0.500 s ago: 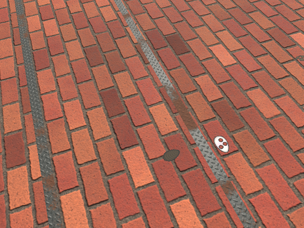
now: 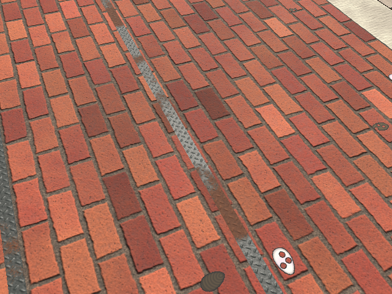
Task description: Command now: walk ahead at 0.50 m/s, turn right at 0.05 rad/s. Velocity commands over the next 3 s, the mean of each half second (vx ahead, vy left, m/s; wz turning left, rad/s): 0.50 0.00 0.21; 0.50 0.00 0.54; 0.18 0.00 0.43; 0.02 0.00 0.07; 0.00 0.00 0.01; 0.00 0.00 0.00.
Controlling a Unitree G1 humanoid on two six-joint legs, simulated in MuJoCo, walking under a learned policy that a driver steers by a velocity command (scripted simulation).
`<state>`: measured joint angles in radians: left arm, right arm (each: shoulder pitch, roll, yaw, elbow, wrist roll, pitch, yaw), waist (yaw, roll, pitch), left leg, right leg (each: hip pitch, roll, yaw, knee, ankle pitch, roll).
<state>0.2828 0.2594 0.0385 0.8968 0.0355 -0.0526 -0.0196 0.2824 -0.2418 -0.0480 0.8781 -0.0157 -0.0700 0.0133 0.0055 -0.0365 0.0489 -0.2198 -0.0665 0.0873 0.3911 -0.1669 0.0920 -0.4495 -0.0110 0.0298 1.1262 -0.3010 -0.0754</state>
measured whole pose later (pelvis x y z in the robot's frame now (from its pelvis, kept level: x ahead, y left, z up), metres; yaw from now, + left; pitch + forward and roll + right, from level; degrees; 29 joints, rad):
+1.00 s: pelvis +0.49 +0.07 -0.02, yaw +27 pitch +0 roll +0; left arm 0.29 0.24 0.05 0.87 0.02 -0.06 0.00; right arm 0.16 -0.27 -0.07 0.80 -0.02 -0.01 0.02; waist 0.03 0.00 0.07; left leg -0.36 -0.09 0.08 0.57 -0.21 0.12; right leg -0.33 -0.08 -0.06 1.23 -0.40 0.01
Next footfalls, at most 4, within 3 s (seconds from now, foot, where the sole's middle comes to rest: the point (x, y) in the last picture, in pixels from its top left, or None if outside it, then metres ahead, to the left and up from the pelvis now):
0.34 right None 0.35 -0.12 -0.78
0.88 left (156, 272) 0.56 0.15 -0.78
1.42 right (164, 208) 0.81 0.14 -0.78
1.76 left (131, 258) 0.61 0.24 -0.78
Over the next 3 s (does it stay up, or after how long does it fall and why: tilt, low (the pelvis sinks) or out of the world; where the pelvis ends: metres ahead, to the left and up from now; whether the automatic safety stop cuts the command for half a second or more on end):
stays up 0.68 0.19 0.00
